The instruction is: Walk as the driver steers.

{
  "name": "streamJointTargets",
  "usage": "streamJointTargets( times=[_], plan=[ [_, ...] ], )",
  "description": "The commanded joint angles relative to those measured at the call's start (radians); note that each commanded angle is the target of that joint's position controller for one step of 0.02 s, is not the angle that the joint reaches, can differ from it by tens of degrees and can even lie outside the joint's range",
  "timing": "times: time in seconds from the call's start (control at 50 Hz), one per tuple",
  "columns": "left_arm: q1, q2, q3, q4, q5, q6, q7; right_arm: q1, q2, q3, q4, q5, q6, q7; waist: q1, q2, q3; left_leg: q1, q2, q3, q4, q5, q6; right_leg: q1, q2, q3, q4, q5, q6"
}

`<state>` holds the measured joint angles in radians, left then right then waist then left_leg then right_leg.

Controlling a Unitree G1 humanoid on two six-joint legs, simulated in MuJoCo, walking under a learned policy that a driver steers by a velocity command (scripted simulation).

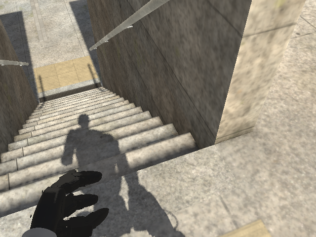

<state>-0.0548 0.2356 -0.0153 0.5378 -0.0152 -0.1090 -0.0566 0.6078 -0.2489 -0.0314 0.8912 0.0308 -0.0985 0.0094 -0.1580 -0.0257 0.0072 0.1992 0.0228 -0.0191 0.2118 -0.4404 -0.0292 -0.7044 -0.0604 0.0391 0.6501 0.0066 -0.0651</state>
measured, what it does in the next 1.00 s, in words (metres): walks ahead, turning left: right foot, then left foot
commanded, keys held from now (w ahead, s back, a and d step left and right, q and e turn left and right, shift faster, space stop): w+q+shift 0.54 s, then w+shift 0.04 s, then w+e+shift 0.42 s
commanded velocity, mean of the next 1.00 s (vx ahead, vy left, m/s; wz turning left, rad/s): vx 1.00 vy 0.00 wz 0.34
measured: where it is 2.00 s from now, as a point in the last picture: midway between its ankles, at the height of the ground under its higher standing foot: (99, 140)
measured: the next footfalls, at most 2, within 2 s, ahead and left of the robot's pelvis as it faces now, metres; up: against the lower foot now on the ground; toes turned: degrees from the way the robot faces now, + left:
right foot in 0.04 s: +0.25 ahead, -0.15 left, +0.00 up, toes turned +2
left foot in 0.48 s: +0.59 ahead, +0.18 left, +0.00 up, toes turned +25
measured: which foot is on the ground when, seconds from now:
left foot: down 0.00-0.04, up 0.06-0.46, down 0.48-1.00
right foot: up 0.00-0.02, down 0.04-0.46, up 0.48-1.00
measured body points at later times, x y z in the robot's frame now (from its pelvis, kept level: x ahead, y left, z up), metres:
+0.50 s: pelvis +0.43 +0.07 -0.03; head +0.42 +0.09 +0.42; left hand +0.36 +0.34 -0.17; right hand +0.69 -0.13 -0.09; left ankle +0.55 +0.17 -0.72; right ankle +0.23 -0.15 -0.67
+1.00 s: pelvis +0.77 +0.20 -0.12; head +0.75 +0.19 +0.33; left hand +0.72 +0.49 -0.22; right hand +1.00 +0.01 -0.21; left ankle +0.59 +0.18 -0.65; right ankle +0.87 +0.18 -0.83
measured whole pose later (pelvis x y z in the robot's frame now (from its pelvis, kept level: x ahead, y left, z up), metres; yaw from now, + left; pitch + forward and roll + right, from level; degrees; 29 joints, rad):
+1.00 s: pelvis +0.77 +0.20 -0.12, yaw +23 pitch -2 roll +2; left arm 0.38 0.32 0.07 0.66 0.02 -0.03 -0.07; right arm 0.29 -0.27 0.00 0.70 -0.01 -0.06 -0.06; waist 0.04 -0.04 -0.02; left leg -0.27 -0.03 0.19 1.53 -0.71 0.05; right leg -0.41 0.03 -0.08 0.63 0.41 -0.10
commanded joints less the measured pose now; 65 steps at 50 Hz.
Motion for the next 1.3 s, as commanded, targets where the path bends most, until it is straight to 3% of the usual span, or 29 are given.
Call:
streamJointTargets(
  times=[0.02, 0.04, 0.06, 0.08, 0.12, 0.26, 0.42, 0.48, 0.5, 0.52, 0.56, 0.6, 0.66, 0.72, 0.76, 0.82, 0.9, 0.98, 1.0, 1.02, 1.04, 1.08, 1.1, 1.12, 1.16, 1.22, 1.24, 1.28, 1.3],
  plan=[
    [0.218, 0.196, 0.098, -0.028, -0.013, -0.013, 0.02, -0.108, -0.239, -0.034, -0.065, -0.017, 0.001, -0.008, 0.293, 0.175, -0.078, -0.306, 0.167, -0.075, 0.304, 1.075, 0.143, 0.586, 0.102, -0.084, -0.045, -0.095, -0.032],
    [0.455, 0.238, 0.121, 0.016, -0.005, 0.001, 0.041, -0.146, -0.216, -0.023, -0.086, -0.034, -0.002, -0.009, 0.418, 0.175, -0.202, -0.562, 0.13, -0.076, 0.624, 0.911, 0.105, 0.94, -0.019, 0.02, 0.028, -0.128, -0.055],
    [0.546, 0.347, 0.138, 0.045, 0.035, 0.004, 0.045, 0.02, -0.015, 0.022, -0.116, -0.026, -0.021, -0.01, 0.301, -0.187, -0.442, -0.852, -0.011, -0.084, 1.052, 0.089, 0.07, 1.257, -0.333, 0.543, -0.084, -0.524, -0.169],
    [0.602, 0.282, 0.124, 0.06, 0.032, 0.003, 0.034, 0.018, -0.056, 0.018, -0.112, 0.032, -0.037, -0.01, 0.325, -0.278, -0.55, -0.927, -0.011, -0.187, 1.224, -0.009, 0.093, 1.227, -0.378, 0.87, -0.331, -0.796, -0.195],
    [0.499, 0.182, 0.101, 0.113, 0.009, 0.003, 0.042, -0.222, -0.107, -0.008, -0.172, 0.049, -0.026, -0.03, 0.3, -0.122, -0.16, -1.084, 0.071, -0.107, 1.271, 0.115, 0.079, 0.934, -0.331, 0.566, -0.366, -0.602, -0.133],
    [0.268, 0.076, 0.086, 0.199, 0.034, -0.015, 0.033, -0.296, -0.011, -0.009, -0.245, 0.002, 0.095, -0.002, 0.101, -0.045, 0.102, -0.989, 0.185, -0.099, 1.103, 0.221, 0.074, 0.438, -0.254, -0.021, -0.493, -0.12, -0.081],
    [0.309, 0.293, 0.136, 0.227, 0.011, 0.002, 0.074, -0.44, -0.134, -0.048, -0.298, -0.002, 0.064, 0.065, 0.109, -0.003, 0.103, -0.748, 0.029, 0.152, 0.58, 0.5, 0.158, 0.645, -0.189, -0.295, -0.376, 0.398, -0.006],
    [0.216, 0.335, 0.139, 0.205, 0.014, 0.035, 0.09, 0.118, -0.309, -0.14, -0.172, 0.024, 0.073, 0.046, -0.178, -0.078, -0.164, -0.062, -0.104, 0.153, 0.681, 0.288, 0.221, 0.468, -0.178, -0.277, 0.363, 0.892, 0.022],
    [0.272, 0.154, 0.089, 0.223, 0.027, 0.025, 0.081, 0.044, -0.342, -0.131, -0.154, 0.034, 0.079, 0.038, -0.045, 0.245, -0.007, -0.134, -0.023, -0.114, 0.469, 0.177, 0.266, 0.266, 0.025, -0.221, 0.796, -0.274, 0.066],
    [0.41, 0.043, 0.06, 0.099, 0.006, -0.023, 0.071, -0.113, -0.347, -0.099, -0.243, 0.011, 0.054, 0.043, 0.176, 0.584, -0.143, 0.036, 0.123, -0.728, 0.21, 0.064, 0.476, -0.075, 0.18, 0.004, 1.079, -0.61, 0.079],
    [0.228, 0.223, 0.088, 0.061, -0.041, -0.063, 0.061, -0.156, -0.172, -0.071, -0.291, -0.004, 0.014, 0.056, 0.109, 0.194, -0.113, -0.116, 0.202, -0.822, 0.042, -0.078, 0.397, -0.101, 0.093, 0.118, 0.902, -0.449, -0.009],
    [0.235, 0.154, 0.069, 0.082, 0.006, -0.034, 0.08, -0.281, -0.196, -0.074, -0.3, -0.024, -0.001, 0.042, 0.207, -0.071, -0.074, -0.392, 0.149, -0.62, 0.184, 0.13, 0.348, 0.05, 0.01, 0.112, 0.737, -0.337, 0.009],
    [0.324, 0.143, 0.069, 0.102, 0.033, 0.034, 0.08, -0.315, -0.105, -0.023, -0.289, -0.028, -0.006, 0.021, 0.241, -0.053, -0.044, -0.649, 0.085, -0.359, 0.238, 0.41, 0.307, 0.164, -0.053, 0.086, 0.584, -0.337, 0.038],
    [0.299, 0.099, 0.055, 0.08, 0.033, 0.044, 0.069, -0.203, -0.185, -0.043, -0.212, -0.053, 0.006, -0.004, 0.169, 0.008, -0.115, -0.508, 0.103, -0.265, 0.342, 0.66, 0.291, 0.061, -0.038, 0.053, 0.535, -0.058, 0.031],
    [0.252, 0.157, 0.082, 0.067, -0.002, 0.039, 0.048, -0.19, -0.136, -0.031, -0.21, -0.045, -0.003, -0.023, 0.147, 0.023, -0.077, -0.467, 0.06, -0.174, 0.421, 0.445, 0.181, -0.041, -0.016, 0.153, 0.337, 0.208, -0.024],
    [0.147, 0.095, 0.082, 0.029, 0.039, 0.035, 0.005, -0.207, -0.086, 0.003, -0.187, -0.049, 0.006, -0.069, 0.113, 0.125, -0.023, -0.723, -0.031, 0.058, 0.452, 0.206, 0.115, 0.265, 0.084, 0.021, 0.033, 0.742, 0.017],
    [0.367, 0.152, 0.105, 0.065, 0.041, 0.074, -0.013, -0.329, -0.117, 0.01, -0.243, -0.075, 0.012, -0.059, 0.205, 0.099, -0.011, -0.671, 0.049, 0.023, 0.746, 0.424, 0.106, 0.269, 0.112, -0.027, 0.201, 0.609, 0.008],
    [0.687, 0.136, 0.11, 0.159, 0.029, 0.094, -0.013, -0.41, -0.141, -0.003, -0.276, -0.027, 0.036, -0.088, 0.289, 0.102, 0.045, -0.53, 0.148, 0.066, 1.311, 1.052, 0.031, 0.393, 0.071, -0.179, -0.115, 0.251, -0.045],
    [0.956, 0.151, 0.12, 0.231, 0.029, 0.079, -0.022, -0.526, -0.143, -0.011, -0.274, -0.004, 0.036, -0.088, 0.453, -0.06, -0.006, -0.621, 0.088, 0.109, 1.857, 0.816, -0.006, 0.634, -0.015, -0.104, -0.255, 0.445, -0.146],
    [1.061, 0.072, 0.095, 0.316, -0.001, 0.078, -0.02, -0.682, -0.053, 0.007, -0.321, -0.024, 0.031, -0.078, 0.528, -0.256, 0.123, -0.955, -0.056, 0.2, 2.254, -0.134, -0.004, 0.749, -0.052, -0.015, -0.407, 0.574, -0.195],
    [0.94, 0.099, 0.069, 0.294, 0.032, 0.048, -0.016, -0.63, 0.064, 0.036, -0.494, -0.056, 0.015, -0.084, 0.28, -0.458, 0.198, -1.359, -0.166, 0.042, 2.253, -0.441, -0.024, 0.82, 0.019, 0.218, -0.016, 1.075, -0.228],
    [0.702, 0.115, 0.085, 0.21, 0.011, 0.076, -0.004, -0.444, -0.007, 0.034, -0.449, -0.03, -0.02, -0.044, 0.118, 0.08, -0.05, -1.375, -0.032, -0.124, 1.917, -0.234, 0.038, 0.799, -0.1, 0.5, -0.011, 0.523, -0.334],
    [0.55, 0.173, 0.104, 0.169, -0.014, 0.077, 0.005, -0.387, -0.008, 0.024, -0.412, -0.062, -0.029, -0.044, 0.049, 0.2, -0.062, -1.353, 0.016, -0.093, 1.859, -0.185, 0.045, 0.64, -0.076, 0.517, 0.032, 0.429, -0.325],
    [0.47, 0.256, 0.126, 0.154, -0.004, 0.052, 0.008, -0.419, 0.01, 0.017, -0.45, -0.028, -0.037, -0.043, 0.007, 0.152, -0.054, -1.405, 0.042, -0.179, 1.587, 0.038, 0.034, 0.517, -0.143, 0.747, -0.001, 0.235, -0.326],
    [0.427, 0.099, 0.095, 0.148, -0.029, 0.053, 0.084, -0.591, -0.078, -0.016, -0.478, -0.046, -0.012, -0.069, 0.079, 0.226, 0.028, -1.012, 0.033, -0.156, 0.995, 0.4, -0.062, 0.095, 0.01, 0.65, 0.033, 0.177, -0.293],
    [0.522, 0.086, 0.094, 0.241, -0.038, 0.048, 0.128, -0.555, -0.101, -0.033, -0.415, -0.045, -0.031, -0.025, 0.152, 0.078, -0.049, -0.956, -0.018, -0.186, 0.746, 0.881, -0.017, 0.279, 0.114, 0.515, 0.294, -0.054, -0.238],
    [0.568, 0.037, 0.084, 0.271, -0.061, 0.061, 0.144, -0.628, -0.044, -0.012, -0.443, -0.074, -0.031, -0.019, 0.203, 0.112, -0.005, -0.786, -0.051, -0.129, 0.457, 1.082, -0.01, 0.178, 0.228, 0.388, 0.306, -0.25, -0.186],
    [0.61, 0.026, 0.085, 0.31, -0.046, 0.086, 0.137, -0.738, 0.043, -0.012, -0.511, -0.039, -0.016, -0.005, 0.291, -0.029, 0.01, -0.557, -0.144, -0.071, 0.326, 0.893, -0.036, 0.166, 0.265, 0.445, 0.271, -0.191, -0.179],
    [0.529, 0.021, 0.08, 0.311, -0.026, 0.084, 0.131, -0.566, 0.019, -0.037, -0.461, -0.049, -0.015, 0.007, 0.193, -0.145, -0.055, -0.385, -0.135, -0.119, 0.529, 0.996, -0.007, 0.11, 0.282, 0.518, 0.369, -0.124, -0.172]
  ],
)
Keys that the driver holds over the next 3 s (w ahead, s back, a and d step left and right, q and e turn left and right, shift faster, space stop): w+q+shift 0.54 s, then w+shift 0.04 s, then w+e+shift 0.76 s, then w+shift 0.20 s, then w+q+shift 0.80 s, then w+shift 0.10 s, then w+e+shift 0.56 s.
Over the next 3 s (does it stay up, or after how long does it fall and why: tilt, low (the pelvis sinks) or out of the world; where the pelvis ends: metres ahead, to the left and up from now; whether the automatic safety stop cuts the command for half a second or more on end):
stays up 2.07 0.45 -1.19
